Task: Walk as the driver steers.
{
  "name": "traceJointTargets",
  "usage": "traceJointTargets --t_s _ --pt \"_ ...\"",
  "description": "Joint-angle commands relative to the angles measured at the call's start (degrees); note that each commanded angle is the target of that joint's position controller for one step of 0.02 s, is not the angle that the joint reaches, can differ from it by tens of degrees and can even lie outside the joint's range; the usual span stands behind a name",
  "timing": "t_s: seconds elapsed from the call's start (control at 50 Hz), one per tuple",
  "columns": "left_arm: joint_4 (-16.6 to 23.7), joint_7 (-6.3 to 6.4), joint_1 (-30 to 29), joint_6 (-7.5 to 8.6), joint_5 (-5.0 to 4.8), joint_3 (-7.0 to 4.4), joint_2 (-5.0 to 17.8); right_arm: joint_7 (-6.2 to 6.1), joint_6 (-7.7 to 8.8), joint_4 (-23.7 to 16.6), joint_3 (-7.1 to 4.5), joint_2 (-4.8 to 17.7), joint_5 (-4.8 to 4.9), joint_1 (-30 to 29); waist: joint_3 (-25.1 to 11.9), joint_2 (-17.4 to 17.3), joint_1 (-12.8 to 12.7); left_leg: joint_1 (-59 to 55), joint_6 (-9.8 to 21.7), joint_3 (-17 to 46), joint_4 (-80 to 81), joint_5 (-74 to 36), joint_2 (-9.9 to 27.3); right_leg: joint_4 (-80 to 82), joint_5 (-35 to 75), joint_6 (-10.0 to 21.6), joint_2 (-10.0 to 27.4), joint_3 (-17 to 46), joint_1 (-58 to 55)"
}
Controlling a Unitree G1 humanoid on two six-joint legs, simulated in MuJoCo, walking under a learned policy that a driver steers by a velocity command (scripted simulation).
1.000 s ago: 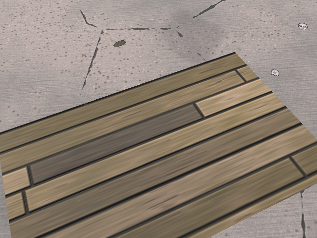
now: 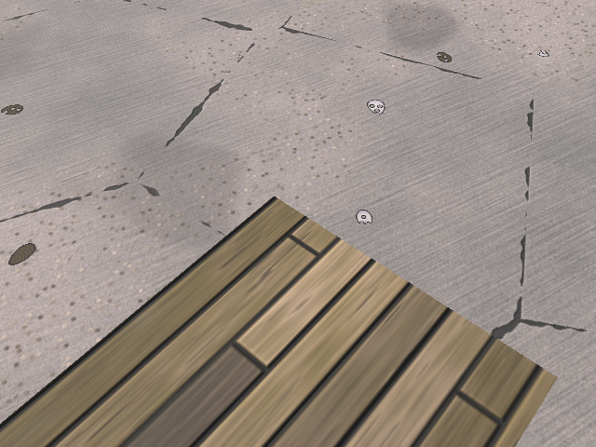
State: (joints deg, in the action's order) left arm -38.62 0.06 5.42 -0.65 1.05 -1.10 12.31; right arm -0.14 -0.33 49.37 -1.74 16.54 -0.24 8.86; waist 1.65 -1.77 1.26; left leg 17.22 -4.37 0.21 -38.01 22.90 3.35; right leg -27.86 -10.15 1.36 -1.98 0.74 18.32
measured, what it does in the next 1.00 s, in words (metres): walks ahead: left foot, then right foot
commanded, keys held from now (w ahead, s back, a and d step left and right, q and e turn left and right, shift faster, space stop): w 0.44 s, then w+q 0.38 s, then no key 0.18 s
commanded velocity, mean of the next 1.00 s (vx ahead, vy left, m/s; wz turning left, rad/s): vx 0.38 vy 0.00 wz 0.16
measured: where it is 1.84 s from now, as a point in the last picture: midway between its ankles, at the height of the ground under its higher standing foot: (314, 429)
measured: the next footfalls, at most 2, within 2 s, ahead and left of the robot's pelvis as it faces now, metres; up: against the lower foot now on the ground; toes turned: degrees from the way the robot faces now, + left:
left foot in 0.06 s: +0.04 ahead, +0.14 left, +0.00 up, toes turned +2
right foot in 0.38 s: +0.20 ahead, -0.13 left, +0.00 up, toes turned -1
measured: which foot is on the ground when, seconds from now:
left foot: up 0.00-0.04, down 0.06-0.40, up 0.42-0.88, down 0.90-1.00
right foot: down 0.00-0.12, up 0.14-0.36, down 0.38-0.90, up 0.92-1.00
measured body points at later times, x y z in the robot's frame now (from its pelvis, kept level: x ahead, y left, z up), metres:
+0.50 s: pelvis +0.15 -0.04 +0.00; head +0.16 -0.05 +0.45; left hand +0.26 +0.24 -0.10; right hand +0.19 -0.32 -0.14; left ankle +0.05 +0.11 -0.66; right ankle +0.16 -0.13 -0.74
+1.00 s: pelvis +0.40 +0.03 -0.01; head +0.45 +0.04 +0.43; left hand +0.39 +0.31 -0.14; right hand +0.64 -0.18 -0.11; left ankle +0.48 +0.12 -0.74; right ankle +0.27 -0.14 -0.63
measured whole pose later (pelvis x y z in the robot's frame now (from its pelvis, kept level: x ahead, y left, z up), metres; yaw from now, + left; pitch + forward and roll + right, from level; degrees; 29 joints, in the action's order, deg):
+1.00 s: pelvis +0.40 +0.03 -0.01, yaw +13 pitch +2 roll +0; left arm -49.4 0.6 16.1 4.3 -1.1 -2.4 16.1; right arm 2.2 3.1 42.0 -2.8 15.7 -0.1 4.2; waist 4.6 0.0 -1.0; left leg 25.6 5.7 -2.7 -30.8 4.1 -3.7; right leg -71.0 -29.2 -1.7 1.3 0.4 17.9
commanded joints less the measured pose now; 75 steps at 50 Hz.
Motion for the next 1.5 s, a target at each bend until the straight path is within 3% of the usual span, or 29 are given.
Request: traceJointTargets --t_s 0.02,0.06,0.12,0.16,0.22,0.3,0.38,0.4,0.42,0.44,0.46,0.48,0.56,0.76,0.84,0.88,0.9,0.92,0.94,0.96,1.0,1.04,1.08,1.26,1.3,1.34,1.36,1.38,1.5 --pt "1.81 0.19 -1.63 0.34 -0.63 -2.67 8.75 -0.18 -0.21 0.2 -0.81 3.38 -0.63 6.02 -7.86 9.05 1.31 -8.98 1.34 -3.34 7.63 -10.51 -2.13 10.0 -15.05 6.74 9.22 9.73 -0.75" --pt "0.74 0.38 -0.48 0.06 -0.68 -3.03 9.83 -0.51 0.1 -0.68 -1.16 5.48 -0.66 5.6 -2.19 9.01 0.59 -6.84 4.7 -2.18 8.59 0.22 -1.24 10.09 -29.12 4.66 7.86 11.26 4.08" --pt "2.31 0.74 -2.97 1.83 -1.87 -2.68 6.74 -0.95 1.79 0.61 -2.65 9.99 -0.07 8.14 3.78 -8.16 1.72 -0.75 12.24 13.41 23.86 21.02 7.34 -7.24 -19.42 0.19 -0.42 -1.1 7.03" --pt "2.95 0.42 -4.84 3.67 -2.45 -3.34 7.68 -1.19 2.87 0.71 -3.09 10.85 0.09 9.06 7.54 -12.42 2.87 -6.0 17.14 26.87 30.75 20.01 17.09 -18.78 -14.87 0.56 1.0 -1.35 16.82" --pt "2.68 -0.66 -4.95 5.34 -2.58 -3.35 6.72 -1.08 4.32 0.96 -2.99 9.03 1.4 11.11 5.16 -6.27 3.27 -18.55 16.71 22.59 28.79 5.29 16.41 -20.52 -15.36 2.11 5.33 1.21 25.91" --pt "1.48 -2.25 -4.27 5.6 -2.27 -2.88 5.23 -0.32 3.46 0.85 -3.47 10.22 1.7 9.74 1.65 -7.51 2.51 -11.41 14.0 9.27 27.29 -7.69 10.02 -6.71 -5.84 0.67 2.34 -4.73 7.06" --pt "-3.88 -1.07 11.6 4.18 -2.67 -5.46 9.97 0.1 3.58 0.79 -2.78 8.24 1.7 8.11 -4.21 -3.54 -6.09 -0.17 10.09 3.26 13.63 -17.23 6.89 0.02 0.31 2.74 0.93 -4.56 -18.95" --pt "-5.12 -0.11 19.86 3.99 -2.09 -6.68 14.54 0.24 3.96 -0.64 -1.35 3.86 0.44 6.98 -8.9 6.93 -9.33 7.83 6.24 -1.79 -5.78 -11.31 2.56 4.61 -5.4 6.74 12.37 10.53 -28.62" --pt "-5.48 -0.5 23.43 4.22 -1.35 -7.28 19.53 -0.22 5.23 -3.31 -0.6 1.18 1.16 8.12 -12.12 20.46 -8.51 22.85 4.28 -0.44 -22.8 8.16 -4.93 14.75 -18.4 15.53 23.58 37.81 -35.28" --pt "-5.1 -0.79 19.75 5.02 -1.43 -5.9 15.35 -0.18 6.09 -3.03 -1.98 6.53 2.49 6.87 -7.42 13.16 -7.41 28.65 5.31 4.66 -31.37 8.39 -1.28 16.43 -24.32 15.94 24.32 39.22 -31.11" --pt "-4.49 -0.77 16.18 5.58 -1.59 -4.88 12.24 0.26 6.56 -3.14 -2.47 8.01 3.34 5.65 -2.46 11.03 -5.82 30.66 7.11 5.15 -32.33 2.9 1.25 16.58 -22.3 13.89 22.55 31.61 -27.1" --pt "-4.04 -1.03 14.63 5.99 -1.29 -4.11 10.26 0.42 6.77 -1.84 -2.41 7.38 2.34 5.26 -0.49 7.15 -5.23 26.85 7.89 5.7 -30.3 -1.4 3.1 15.7 -7.76 10.72 19.02 22.42 -22.34" --pt "-5.05 -0.73 10.84 6.9 -0.58 -3.58 8.25 1.0 4.49 -1.65 -2.23 3.74 2.43 5.37 1.27 6.59 -1.9 23.79 6.3 5.69 -25.36 -11.0 4.57 20.87 4.2 9.73 15.64 9.8 -15.74" --pt "-9.57 0.91 15.29 6.44 -1.36 -4.26 11.12 3.17 4.29 -9.66 -0.68 0.7 1.36 -10.71 5.19 3.4 -5.54 21.84 6.29 -0.29 2.38 -28.43 1.0 21.91 16.37 7.26 15.81 -7.5 -18.6" --pt "-9.74 1.58 14.68 4.35 -1.58 -4.92 13.57 4.42 4.14 -11.86 -2.0 3.47 1.22 -9.09 1.19 6.16 -2.17 15.66 10.13 -5.17 3.95 -18.26 -3.98 9.24 48.26 5.07 17.26 -10.14 -25.95" --pt "-9.36 2.2 13.67 3.19 -1.47 -4.63 13.94 3.77 4.17 -8.66 -4.58 7.89 0.91 5.5 -7.12 6.28 5.83 -4.48 13.07 -5.39 8.85 -23.08 -7.82 -11.39 55.39 2.14 14.42 -11.39 -20.78" --pt "-7.77 2.29 14.74 3.72 -0.42 -3.83 12.58 2.41 3.73 -7.38 -5.74 12.21 0.26 12.4 -14.01 -0.35 7.59 -23.5 16.08 6.59 7.06 -38.71 1.07 -28.81 32.88 -0.45 10.98 -11.15 -6.31" --pt "-6.65 0.86 22.55 5.21 -0.08 -0.88 4.35 1.93 3.92 -8.88 -5.44 15.52 -0.66 9.36 -24.52 -14.32 0.67 -42.42 30.9 39.28 10.35 -52.11 20.73 -53.14 -25.14 -4.48 -1.55 -5.81 15.64" --pt "-9.34 -0.01 20.54 6.48 -1.85 -2.71 12.03 1.78 3.4 -8.76 -4.42 10.49 -0.63 11.94 -31.34 -3.59 5.16 -40.92 29.97 37.14 12.22 -53.9 19.43 -57.21 -25.76 -3.62 0.82 7.19 14.23" --pt "-7.2 -0.2 14.55 6.6 -3.78 -3.07 12.89 1.82 3.4 -8.82 -3.7 8.48 -0.41 7.78 -22.48 -3.04 4.48 -34.42 26.84 26.12 12.1 -56.02 16.79 -54.94 -23.57 -2.82 3.93 6.37 17.42" --pt "-6.73 1.19 9.55 5.94 -1.92 -3.17 11.63 1.62 3.85 -8.66 -2.76 5.04 0.64 1.56 -9.77 3.04 0.99 -16.56 21.83 16.36 16.33 -51.18 11.58 -44.53 -17.86 -2.98 7.94 3.48 16.61" --pt "-7.23 1.89 12.75 3.82 -1.48 -3.15 10.06 1.72 4.07 -8.38 -2.7 5.46 -1.0 -0.82 -7.2 -0.34 -2.62 -3.93 22.69 12.52 20.63 -53.34 10.37 -40.94 -14.85 -3.82 8.18 3.24 7.18" --pt "-7.99 2.26 14.84 2.86 -1.03 -2.77 8.3 1.85 4.64 -7.58 -2.63 5.03 -0.9 -2.41 -6.99 -0.9 -4.12 -0.4 22.0 7.88 21.34 -55.88 8.29 -32.84 -12.68 -5.11 8.1 2.49 4.64" --pt "-6.88 2.29 4.74 1.41 -0.97 -2.83 8.94 0.57 2.43 -3.4 -1.82 5.05 -0.89 -2.08 -6.09 -3.37 -1.41 -1.44 16.85 8.2 22.11 -24.06 6.51 -7.24 -0.17 -4.11 6.57 2.18 -1.68" --pt "-7.49 2.1 5.65 1.85 0.02 -2.83 8.84 0.57 2.24 -2.45 -0.94 3.2 -0.2 -1.45 -5.2 -1.92 -2.99 -0.41 13.17 8.17 18.9 -16.74 4.0 3.42 6.85 -2.53 6.08 1.76 -7.92" --pt "-7.01 2.51 3.93 1.96 0.01 -3.82 14.72 0.68 2.77 -0.96 -0.72 2.22 -1.32 6.31 -5.77 7.49 2.42 3.22 8.19 4.6 14.83 -6.16 -2.74 2.59 20.27 1.37 13.05 8.1 -13.64" --pt "-8.02 2.2 2.6 1.7 -0.39 -3.45 11.79 0.4 2.53 -0.66 -0.26 0.95 -1.12 6.07 -6.68 10.63 2.44 -0.9 6.78 2.18 15.38 -6.13 -3.8 3.08 9.81 2.67 11.89 7.58 -9.39" --pt "-7.77 1.72 2.04 1.64 -0.52 -2.9 8.94 0.14 1.99 -0.68 -0.61 3.21 -0.93 2.56 -4.55 7.73 0.17 -1.93 6.39 2.2 15.02 -7.06 -3.77 4.11 4.01 1.45 9.3 6.21 -6.57" --pt "-11.36 1.41 3.11 2.8 -0.76 -2.58 8.89 -0.73 0.53 0.84 -0.95 3.66 -0.37 1.05 -4.47 4.82 -1.0 -4.28 6.83 3.37 13.95 -17.62 -2.28 1.72 13.55 -0.25 6.87 3.5 -9.01"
